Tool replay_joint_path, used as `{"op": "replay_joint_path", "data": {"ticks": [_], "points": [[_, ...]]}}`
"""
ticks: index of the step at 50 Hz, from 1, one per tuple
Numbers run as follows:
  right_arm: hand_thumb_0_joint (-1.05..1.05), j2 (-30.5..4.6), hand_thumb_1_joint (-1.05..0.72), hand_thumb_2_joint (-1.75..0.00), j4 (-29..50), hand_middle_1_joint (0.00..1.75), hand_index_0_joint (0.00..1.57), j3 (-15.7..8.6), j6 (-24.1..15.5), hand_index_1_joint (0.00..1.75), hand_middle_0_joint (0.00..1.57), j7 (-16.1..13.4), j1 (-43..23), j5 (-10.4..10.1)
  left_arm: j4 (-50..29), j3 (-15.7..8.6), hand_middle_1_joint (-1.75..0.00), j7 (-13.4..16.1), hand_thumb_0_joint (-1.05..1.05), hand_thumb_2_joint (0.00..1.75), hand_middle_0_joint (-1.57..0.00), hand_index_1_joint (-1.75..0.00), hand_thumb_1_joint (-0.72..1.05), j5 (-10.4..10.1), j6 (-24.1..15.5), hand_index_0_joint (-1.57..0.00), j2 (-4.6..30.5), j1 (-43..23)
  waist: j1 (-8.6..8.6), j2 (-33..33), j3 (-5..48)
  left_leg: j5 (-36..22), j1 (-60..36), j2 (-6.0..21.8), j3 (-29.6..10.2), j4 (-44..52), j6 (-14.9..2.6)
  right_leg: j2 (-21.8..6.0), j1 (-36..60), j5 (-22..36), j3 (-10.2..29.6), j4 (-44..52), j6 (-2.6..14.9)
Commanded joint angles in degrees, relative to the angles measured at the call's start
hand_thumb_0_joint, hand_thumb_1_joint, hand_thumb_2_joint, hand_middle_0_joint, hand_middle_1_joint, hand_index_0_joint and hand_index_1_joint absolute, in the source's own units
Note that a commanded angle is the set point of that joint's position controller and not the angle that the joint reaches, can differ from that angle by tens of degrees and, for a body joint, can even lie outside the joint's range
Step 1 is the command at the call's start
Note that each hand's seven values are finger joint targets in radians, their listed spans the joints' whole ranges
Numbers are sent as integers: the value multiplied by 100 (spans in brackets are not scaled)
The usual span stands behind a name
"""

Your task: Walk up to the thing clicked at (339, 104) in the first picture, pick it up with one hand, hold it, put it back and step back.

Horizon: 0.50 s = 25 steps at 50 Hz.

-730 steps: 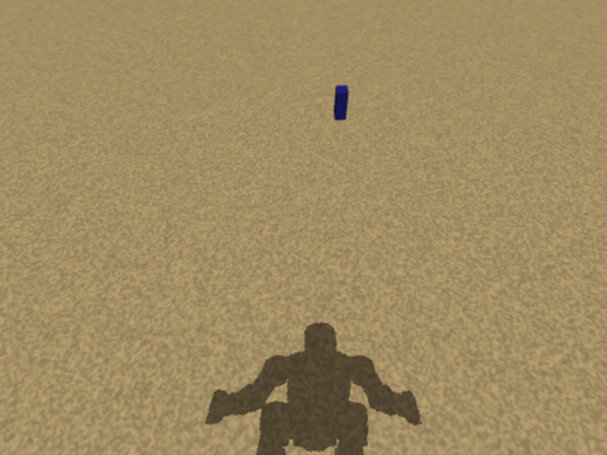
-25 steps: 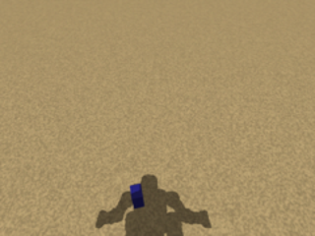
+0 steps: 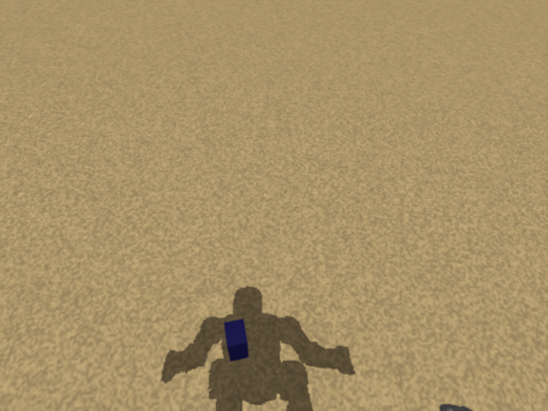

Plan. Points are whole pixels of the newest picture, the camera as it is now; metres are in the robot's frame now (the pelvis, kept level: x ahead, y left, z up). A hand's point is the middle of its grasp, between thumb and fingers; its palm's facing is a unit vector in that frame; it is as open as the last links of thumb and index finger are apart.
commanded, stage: stand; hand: left
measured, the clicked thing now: (236, 340) +0.42 +0.11 -0.70
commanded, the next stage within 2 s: go down in 1.42 s
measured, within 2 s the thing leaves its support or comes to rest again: neither
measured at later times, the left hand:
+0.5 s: hand out of the picture +0.07 +0.24 -0.16, palm faces -0.02 -0.95 -0.32, open 7.4 cm
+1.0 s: hand out of the picture +0.08 +0.23 -0.16, palm faces -0.02 -0.94 -0.33, open 7.4 cm
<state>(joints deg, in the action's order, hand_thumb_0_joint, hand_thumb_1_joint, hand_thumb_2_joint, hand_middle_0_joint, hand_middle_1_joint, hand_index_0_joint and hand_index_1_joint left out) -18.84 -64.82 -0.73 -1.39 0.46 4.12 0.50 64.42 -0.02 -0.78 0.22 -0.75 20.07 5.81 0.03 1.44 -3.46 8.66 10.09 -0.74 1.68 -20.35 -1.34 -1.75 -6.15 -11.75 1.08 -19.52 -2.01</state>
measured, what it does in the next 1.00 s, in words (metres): stands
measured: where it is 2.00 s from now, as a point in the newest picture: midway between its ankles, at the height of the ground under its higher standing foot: outside the picture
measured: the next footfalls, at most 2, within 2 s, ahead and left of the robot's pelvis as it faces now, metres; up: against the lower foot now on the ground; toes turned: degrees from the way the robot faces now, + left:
none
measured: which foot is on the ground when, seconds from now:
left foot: down 0.00-1.00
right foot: down 0.00-1.00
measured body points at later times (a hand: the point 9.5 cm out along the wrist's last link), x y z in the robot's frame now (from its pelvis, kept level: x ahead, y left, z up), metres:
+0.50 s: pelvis +0.00 -0.01 +0.00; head +0.02 +0.00 +0.45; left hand +0.07 +0.29 -0.14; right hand +0.10 -0.31 -0.13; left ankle +0.03 +0.10 -0.75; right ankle -0.01 -0.14 -0.75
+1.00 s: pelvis +0.01 -0.02 +0.00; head +0.02 -0.02 +0.45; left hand +0.08 +0.28 -0.13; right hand +0.09 -0.32 -0.13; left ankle +0.03 +0.10 -0.75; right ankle -0.01 -0.14 -0.75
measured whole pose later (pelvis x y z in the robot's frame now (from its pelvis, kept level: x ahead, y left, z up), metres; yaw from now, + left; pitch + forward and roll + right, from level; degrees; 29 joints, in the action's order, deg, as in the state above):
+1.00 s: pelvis +0.01 -0.02 +0.00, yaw +1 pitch -2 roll +0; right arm -19.6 -66.3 -0.4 -0.5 0.4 5.0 0.5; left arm 64.6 0.0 -0.5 0.5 -0.5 19.9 6.6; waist -0.3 0.2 -2.7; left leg 8.1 8.2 0.4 0.6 -18.1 0.2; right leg -0.6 -4.2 -11.5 0.0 -17.5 -0.6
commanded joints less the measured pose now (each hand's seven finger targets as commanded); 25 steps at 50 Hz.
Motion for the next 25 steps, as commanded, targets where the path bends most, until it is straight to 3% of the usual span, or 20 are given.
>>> {"op": "replay_joint_path", "data": {"ticks": [1, 2, 4, 7, 9, 12, 14, 17, 19, 25], "points": [[0, -1276, -90, -90, 252, 30, 20, -215, -122, 30, 20, -79, -208, -19, -274, -198, -30, 115, 0, 90, -20, -30, 90, -8, -139, -20, 1128, -160, -52, -272, 748, -1321, -596, 846, -714, 292, -16, -525, -15, 985, 402, 211, 231], [0, -1275, -90, -90, 244, 30, 20, -214, -117, 30, 20, -76, -261, -20, -261, -191, -30, 120, 0, 90, -20, -30, 90, 4, -138, -20, 1115, -151, -41, -247, 673, -1182, -468, 846, -741, 306, -18, -532, 30, 919, 391, 266, 225], [0, -1322, -90, -90, 269, 30, 20, -233, -113, 30, 20, -86, -362, -20, -274, -195, -30, 128, 0, 90, -20, -30, 90, 26, -136, -20, 1100, -149, -23, -288, 793, -1591, -718, 888, -720, 259, -26, -523, 0, 1134, 338, 218, 202], [0, -1259, -90, -90, 247, 30, 20, -216, -90, 30, 20, -80, -354, -23, -250, -196, -30, 128, 0, 90, -20, -30, 90, 14, -132, -20, 1104, -133, -38, -162, 671, -1234, -663, 833, -680, 308, -1, -543, -101, 963, 378, 328, 216], [0, -1281, -90, -90, 257, 30, 20, -231, -81, 30, 20, -72, -448, -23, -258, -190, -30, 137, 0, 90, -20, -30, 90, 23, -138, -20, 1084, -177, -51, -160, 610, -1287, -618, 845, -704, 311, 10, -546, -46, 1022, 355, 331, 213], [0, -1277, -90, -90, 251, 30, 20, -232, -63, 30, 20, -69, -450, -17, -265, -210, -30, 139, 0, 90, -20, -30, 90, 21, -140, -20, 1126, -193, -50, -147, 628, -963, -577, 819, -680, 356, 19, -560, -8, 796, 381, 403, 214], [0, -1281, -90, -90, 245, 30, 20, -234, -41, 30, 20, -54, -532, -23, -223, -200, -30, 134, 0, 90, -20, -30, 90, 27, -127, -20, 1115, -128, -38, -195, 376, -291, -423, 781, -729, 497, 29, -549, -208, 372, 406, 509, 216], [0, -1262, -90, -90, 254, 30, 20, -231, -48, 30, 20, -45, -518, -19, -241, -215, -30, 136, 0, 90, -20, -30, 90, 32, -142, -20, 1151, -158, -42, -118, 478, -457, -496, 792, -723, 462, 11, -580, -128, 529, 398, 492, 242], [0, -1236, -90, -90, 265, 30, 20, -228, -61, 30, 20, -41, -549, -23, -265, -206, -30, 143, 0, 90, -20, -30, 90, 45, -160, -20, 1151, -147, -22, -69, 641, -1005, -665, 839, -714, 379, 9, -591, -56, 858, 383, 419, 255], [0, -1220, -90, -90, 206, 30, 20, -201, -63, 30, 20, -53, -435, -17, -293, -223, -30, 142, 0, 90, -20, -30, 90, 25, -145, -20, 1205, -215, -53, -183, 651, -953, -538, 806, -680, 423, 53, -580, 59, 810, 385, 434, 269]]}}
